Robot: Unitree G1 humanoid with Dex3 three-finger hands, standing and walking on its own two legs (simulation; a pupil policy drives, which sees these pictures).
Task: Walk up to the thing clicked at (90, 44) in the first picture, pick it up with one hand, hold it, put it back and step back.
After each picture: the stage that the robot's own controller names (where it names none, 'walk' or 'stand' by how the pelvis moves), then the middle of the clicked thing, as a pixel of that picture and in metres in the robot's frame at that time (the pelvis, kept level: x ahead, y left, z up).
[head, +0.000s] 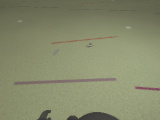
stand; (90, 45) +1.68 +0.07 -0.72
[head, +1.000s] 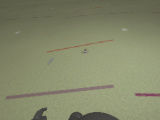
walk; (85, 51) +1.54 +0.25 -0.70
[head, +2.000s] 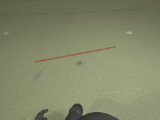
walk; (80, 63) +1.03 +0.29 -0.72
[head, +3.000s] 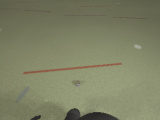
walk; (78, 83) +0.60 +0.20 -0.70
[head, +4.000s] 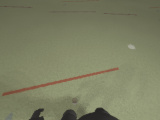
walk; (74, 101) +0.31 +0.13 -0.70
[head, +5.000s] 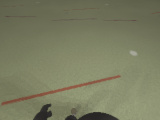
stand; (73, 112) +0.23 +0.16 -0.71
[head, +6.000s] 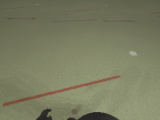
stand; (74, 112) +0.24 +0.16 -0.72
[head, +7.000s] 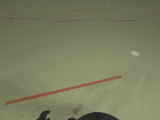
stand; (75, 111) +0.24 +0.15 -0.73
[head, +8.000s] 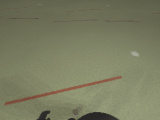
stand; (75, 112) +0.23 +0.15 -0.73
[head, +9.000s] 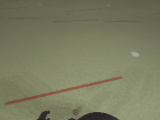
stand; (75, 112) +0.23 +0.15 -0.73
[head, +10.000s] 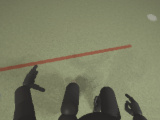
go down; (74, 83) +0.31 +0.13 -0.48
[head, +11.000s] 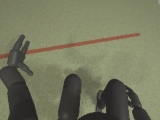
go down; (74, 75) +0.34 +0.14 -0.33
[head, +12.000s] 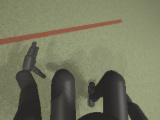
close in; (60, 70) +0.34 +0.16 -0.25
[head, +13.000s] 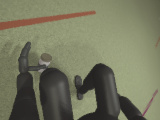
close; (44, 63) +0.39 +0.17 -0.22
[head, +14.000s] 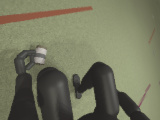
close; (40, 55) +0.43 +0.17 -0.25
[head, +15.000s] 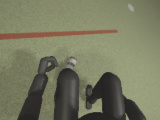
lift; (71, 64) +0.42 +0.09 -0.28
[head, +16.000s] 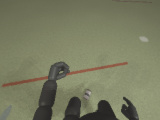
lift; (87, 94) +0.35 -0.01 -0.61
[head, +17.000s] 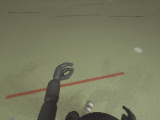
close; (89, 106) +0.30 -0.04 -0.71
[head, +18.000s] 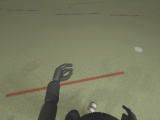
stand; (93, 107) +0.29 -0.09 -0.70
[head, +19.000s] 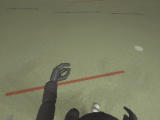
stand; (96, 108) +0.27 -0.13 -0.70
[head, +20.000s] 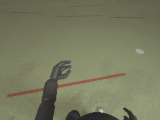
stand; (100, 113) +0.26 -0.17 -0.70
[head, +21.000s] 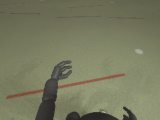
stand; (103, 115) +0.24 -0.21 -0.71
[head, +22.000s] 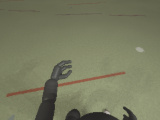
stand; (106, 115) +0.23 -0.25 -0.70
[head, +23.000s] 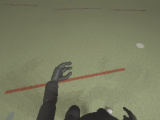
stand; (108, 113) +0.22 -0.28 -0.68
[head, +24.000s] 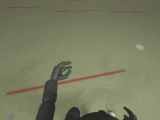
stand; (111, 116) +0.20 -0.31 -0.69
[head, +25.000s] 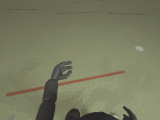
stand; (114, 119) +0.19 -0.34 -0.69
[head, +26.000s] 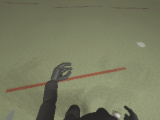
stand; (116, 117) +0.18 -0.37 -0.68
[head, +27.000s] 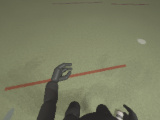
stand; (119, 116) +0.18 -0.40 -0.66
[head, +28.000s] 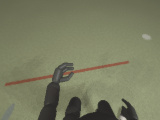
stand; (123, 115) +0.17 -0.43 -0.63
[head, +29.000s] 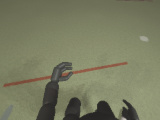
stand; (124, 116) +0.16 -0.45 -0.63
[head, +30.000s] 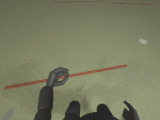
hold; out of the picture +0.14 -0.47 -0.65
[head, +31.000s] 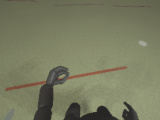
hold; out of the picture +0.13 -0.49 -0.66
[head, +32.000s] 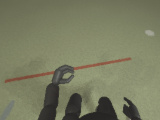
close; (133, 117) +0.14 -0.51 -0.59
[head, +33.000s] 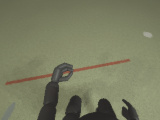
close; (134, 119) +0.13 -0.52 -0.62
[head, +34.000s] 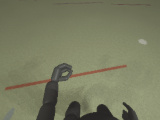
hold; out of the picture +0.12 -0.54 -0.66
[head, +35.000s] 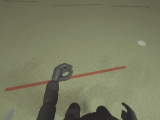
hold; out of the picture +0.11 -0.55 -0.66
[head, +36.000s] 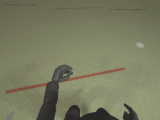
hold; out of the picture +0.11 -0.56 -0.68
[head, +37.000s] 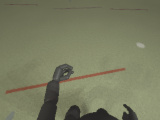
close; out of the picture +0.10 -0.57 -0.68
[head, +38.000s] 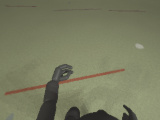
close; out of the picture +0.09 -0.58 -0.69
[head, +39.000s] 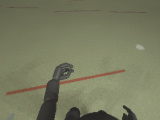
close; out of the picture +0.09 -0.59 -0.69
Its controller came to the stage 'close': yes
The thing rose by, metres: 0.01
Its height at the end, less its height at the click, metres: -0.02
